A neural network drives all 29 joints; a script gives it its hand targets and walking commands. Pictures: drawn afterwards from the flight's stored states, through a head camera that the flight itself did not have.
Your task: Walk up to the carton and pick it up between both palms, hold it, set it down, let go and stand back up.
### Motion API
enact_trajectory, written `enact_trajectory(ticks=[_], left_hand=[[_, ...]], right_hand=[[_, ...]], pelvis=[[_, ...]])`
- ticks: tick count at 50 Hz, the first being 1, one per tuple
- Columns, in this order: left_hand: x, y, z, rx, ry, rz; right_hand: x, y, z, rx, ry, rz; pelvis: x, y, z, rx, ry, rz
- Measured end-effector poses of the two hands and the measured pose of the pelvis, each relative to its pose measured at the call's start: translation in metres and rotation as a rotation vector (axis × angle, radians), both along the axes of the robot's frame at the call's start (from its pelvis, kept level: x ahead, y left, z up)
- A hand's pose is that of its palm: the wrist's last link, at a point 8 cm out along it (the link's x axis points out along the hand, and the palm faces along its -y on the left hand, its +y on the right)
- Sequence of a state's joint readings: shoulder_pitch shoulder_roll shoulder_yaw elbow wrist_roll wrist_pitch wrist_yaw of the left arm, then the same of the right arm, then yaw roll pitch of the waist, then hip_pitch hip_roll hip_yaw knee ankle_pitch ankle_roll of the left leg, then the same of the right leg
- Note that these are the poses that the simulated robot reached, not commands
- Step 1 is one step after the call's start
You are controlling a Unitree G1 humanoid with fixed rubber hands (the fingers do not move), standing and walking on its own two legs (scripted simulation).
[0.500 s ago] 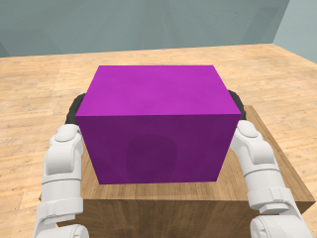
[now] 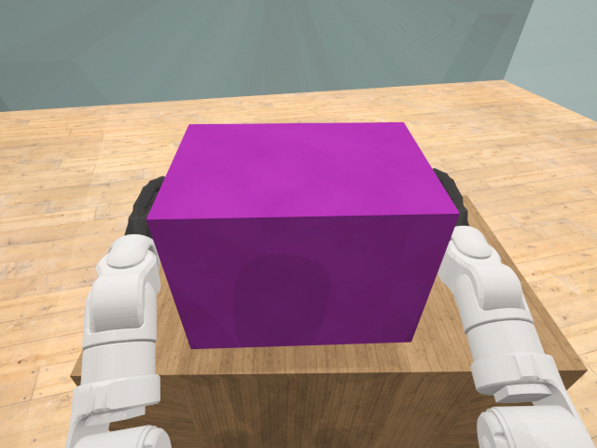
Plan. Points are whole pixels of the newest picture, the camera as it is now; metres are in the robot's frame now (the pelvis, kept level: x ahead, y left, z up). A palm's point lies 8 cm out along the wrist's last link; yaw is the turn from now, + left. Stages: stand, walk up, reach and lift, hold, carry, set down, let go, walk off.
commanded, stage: hold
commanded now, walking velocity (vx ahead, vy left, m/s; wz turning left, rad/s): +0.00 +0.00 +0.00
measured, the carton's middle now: (299, 232) +0.38 +0.00 +0.16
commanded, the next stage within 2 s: set down in 1.42 s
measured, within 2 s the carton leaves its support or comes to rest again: neither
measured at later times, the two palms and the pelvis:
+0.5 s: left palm (145, 237) +0.36 +0.20 +0.17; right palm (441, 225) +0.37 -0.19 +0.18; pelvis +0.01 +0.00 +0.00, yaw +1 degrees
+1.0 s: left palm (139, 240) +0.35 +0.20 +0.17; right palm (442, 229) +0.36 -0.19 +0.18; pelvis +0.01 +0.00 +0.00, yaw +1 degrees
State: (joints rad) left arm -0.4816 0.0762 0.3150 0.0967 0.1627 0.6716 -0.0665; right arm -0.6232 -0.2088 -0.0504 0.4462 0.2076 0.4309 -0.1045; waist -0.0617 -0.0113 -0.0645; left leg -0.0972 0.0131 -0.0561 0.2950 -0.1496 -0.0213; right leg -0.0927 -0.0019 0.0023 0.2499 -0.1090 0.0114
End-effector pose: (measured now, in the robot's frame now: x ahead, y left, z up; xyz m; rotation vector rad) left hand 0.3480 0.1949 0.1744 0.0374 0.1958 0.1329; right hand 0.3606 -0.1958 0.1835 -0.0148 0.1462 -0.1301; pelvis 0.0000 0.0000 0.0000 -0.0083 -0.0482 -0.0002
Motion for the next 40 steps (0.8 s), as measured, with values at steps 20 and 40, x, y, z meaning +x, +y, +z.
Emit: enact_trajectory(ticks=[20, 40], left_hand=[[0.005, 0.008, -0.003, 0.004, 0.000, 0.004], [0.004, 0.004, -0.008, -0.010, -0.004, -0.003]], right_hand=[[0.010, 0.010, 0.000, 0.015, 0.000, 0.016], [0.005, 0.005, -0.004, 0.001, -0.001, 0.005]], pelvis=[[0.002, 0.001, 0.000, 0.000, 0.011, 0.018], [0.014, 0.001, 0.000, -0.006, 0.007, 0.010]])
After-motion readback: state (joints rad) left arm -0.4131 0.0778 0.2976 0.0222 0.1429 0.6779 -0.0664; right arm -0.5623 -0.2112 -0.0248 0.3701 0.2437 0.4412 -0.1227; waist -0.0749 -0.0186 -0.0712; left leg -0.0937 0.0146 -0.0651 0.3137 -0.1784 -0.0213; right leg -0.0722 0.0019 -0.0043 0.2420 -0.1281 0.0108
